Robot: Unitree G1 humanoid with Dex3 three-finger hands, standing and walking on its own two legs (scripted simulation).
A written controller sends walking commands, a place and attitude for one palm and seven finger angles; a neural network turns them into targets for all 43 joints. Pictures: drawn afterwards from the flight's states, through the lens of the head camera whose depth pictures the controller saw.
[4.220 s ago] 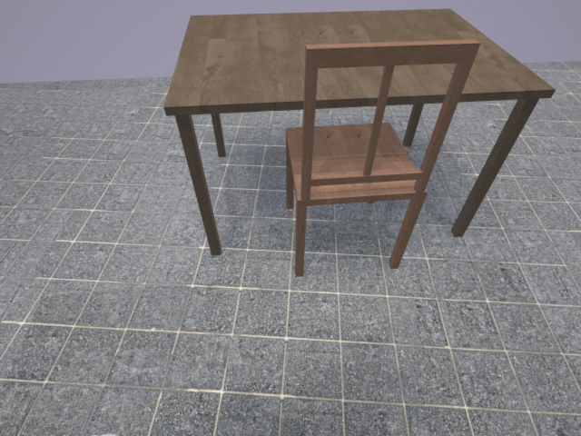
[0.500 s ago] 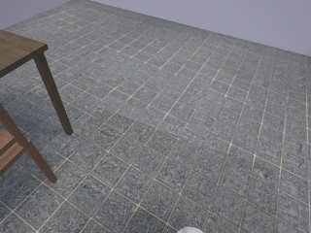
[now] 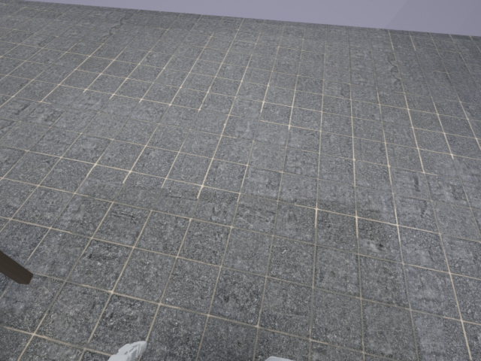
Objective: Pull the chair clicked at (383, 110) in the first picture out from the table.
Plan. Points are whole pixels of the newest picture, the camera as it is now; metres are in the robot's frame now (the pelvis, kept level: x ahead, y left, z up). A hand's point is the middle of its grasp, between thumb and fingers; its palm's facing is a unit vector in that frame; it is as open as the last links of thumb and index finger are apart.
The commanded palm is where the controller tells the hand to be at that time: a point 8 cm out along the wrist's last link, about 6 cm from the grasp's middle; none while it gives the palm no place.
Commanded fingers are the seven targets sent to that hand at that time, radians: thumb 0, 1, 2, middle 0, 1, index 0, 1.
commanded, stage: walk to a spot facing it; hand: left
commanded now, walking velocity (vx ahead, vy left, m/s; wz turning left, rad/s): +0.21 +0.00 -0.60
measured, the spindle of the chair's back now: out of the picture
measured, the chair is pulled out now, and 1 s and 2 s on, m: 0.00 0.00 0.00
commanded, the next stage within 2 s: turn to face it in 0.04 s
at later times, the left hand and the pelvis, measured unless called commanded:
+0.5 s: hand (118, 325) +0.20 +0.24 -0.17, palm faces +0.06 -0.98 -0.18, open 7.4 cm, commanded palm none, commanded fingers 0.00 0.90 0.90 -0.20 -0.30 -0.20 -0.30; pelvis +0.16 +0.06 +0.01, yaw -2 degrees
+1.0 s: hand (118, 310) +0.22 +0.24 -0.12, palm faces +0.27 -0.91 -0.30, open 7.4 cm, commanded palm none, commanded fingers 0.00 0.90 0.90 -0.20 -0.30 -0.20 -0.30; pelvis +0.17 +0.01 +0.03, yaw +15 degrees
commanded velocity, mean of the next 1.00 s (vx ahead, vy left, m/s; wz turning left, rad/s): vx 0.01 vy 0.00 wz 0.47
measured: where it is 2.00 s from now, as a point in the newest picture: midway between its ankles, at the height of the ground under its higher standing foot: outside the picture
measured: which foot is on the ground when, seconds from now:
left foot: up 0.00-0.38, down 0.40-0.90, up 0.92-1.00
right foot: down 0.00-0.42, up 0.44-0.88, down 0.90-1.00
